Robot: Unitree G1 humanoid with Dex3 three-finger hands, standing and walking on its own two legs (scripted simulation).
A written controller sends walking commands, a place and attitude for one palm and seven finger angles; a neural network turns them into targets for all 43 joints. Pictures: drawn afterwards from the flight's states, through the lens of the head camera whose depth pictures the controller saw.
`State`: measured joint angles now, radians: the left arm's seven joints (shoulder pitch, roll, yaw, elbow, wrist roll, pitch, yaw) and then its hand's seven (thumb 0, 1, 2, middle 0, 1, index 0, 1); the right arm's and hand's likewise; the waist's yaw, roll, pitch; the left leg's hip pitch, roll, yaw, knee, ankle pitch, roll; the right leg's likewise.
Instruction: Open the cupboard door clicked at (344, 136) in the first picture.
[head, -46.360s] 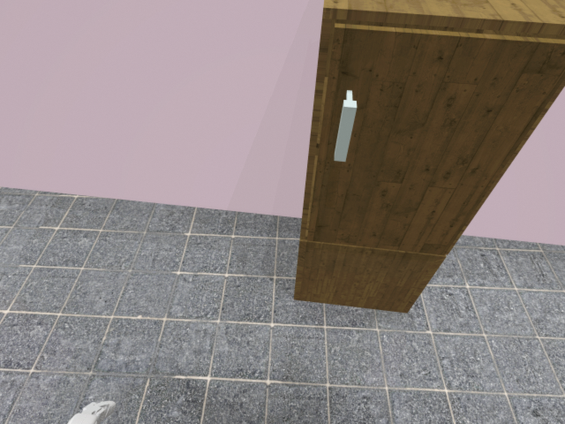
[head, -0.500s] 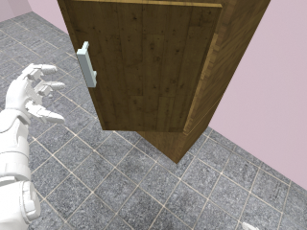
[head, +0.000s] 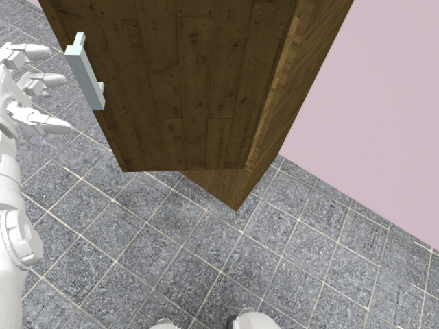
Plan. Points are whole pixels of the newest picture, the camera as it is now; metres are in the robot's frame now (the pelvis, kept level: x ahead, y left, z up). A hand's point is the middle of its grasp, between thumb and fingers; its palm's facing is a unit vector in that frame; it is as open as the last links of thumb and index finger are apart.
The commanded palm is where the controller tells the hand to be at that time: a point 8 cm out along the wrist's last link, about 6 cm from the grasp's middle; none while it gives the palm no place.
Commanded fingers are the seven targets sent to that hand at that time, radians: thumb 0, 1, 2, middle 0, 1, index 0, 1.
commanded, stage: move the hooked fingers beside the handle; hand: left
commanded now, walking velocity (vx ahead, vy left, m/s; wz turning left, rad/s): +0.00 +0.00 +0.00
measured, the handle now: (89, 72) +0.55 +0.20 +0.11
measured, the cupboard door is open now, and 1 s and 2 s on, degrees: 40 40 40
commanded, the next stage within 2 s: slide the fingers in behind the handle in 0.98 s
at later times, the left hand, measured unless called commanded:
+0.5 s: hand (46, 90) +0.51 +0.26 +0.11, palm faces +0.01 -1.00 +0.00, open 14.0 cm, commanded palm +0.49 +0.31 +0.11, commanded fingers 0.00 -0.50 0.30 -0.30 -1.20 -0.30 -1.20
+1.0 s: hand (47, 87) +0.51 +0.26 +0.12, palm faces +0.00 -1.00 +0.00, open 14.0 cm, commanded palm +0.49 +0.31 +0.11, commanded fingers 0.00 -0.50 0.30 -0.30 -1.20 -0.30 -1.20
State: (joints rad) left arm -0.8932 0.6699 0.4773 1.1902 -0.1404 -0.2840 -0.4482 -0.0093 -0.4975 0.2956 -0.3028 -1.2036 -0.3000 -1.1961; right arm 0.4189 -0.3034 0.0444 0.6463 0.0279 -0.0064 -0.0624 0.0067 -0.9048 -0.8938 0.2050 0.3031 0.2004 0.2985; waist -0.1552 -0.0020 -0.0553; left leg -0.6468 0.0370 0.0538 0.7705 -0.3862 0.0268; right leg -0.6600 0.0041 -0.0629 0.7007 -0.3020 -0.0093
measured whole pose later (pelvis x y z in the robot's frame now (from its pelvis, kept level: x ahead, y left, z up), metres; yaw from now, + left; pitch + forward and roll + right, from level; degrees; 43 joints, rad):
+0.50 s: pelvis +0.01 +0.01 +0.00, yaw -1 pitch +18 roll -3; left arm -0.89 0.71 0.51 1.19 -0.11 -0.26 -0.46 -0.01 -0.50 0.30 -0.30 -1.20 -0.30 -1.20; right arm 0.46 -0.29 0.04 0.60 0.02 0.08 -0.04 0.00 -0.90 -0.89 0.21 0.30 0.20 0.30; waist -0.17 0.01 -0.08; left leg -0.69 0.05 0.06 0.80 -0.42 0.03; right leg -0.70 0.02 -0.06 0.70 -0.31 0.00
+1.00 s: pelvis +0.00 +0.00 -0.01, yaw +0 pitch +17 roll -3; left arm -0.99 0.72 0.46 1.25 -0.11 -0.27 -0.44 -0.01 -0.50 0.30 -0.30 -1.20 -0.30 -1.20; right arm 0.41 -0.30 0.06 0.61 0.02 0.06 -0.05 0.00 -0.91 -0.89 0.20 0.30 0.20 0.30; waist -0.18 0.00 -0.07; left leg -0.72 0.04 0.03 0.83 -0.42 0.03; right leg -0.72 0.01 -0.08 0.73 -0.32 -0.01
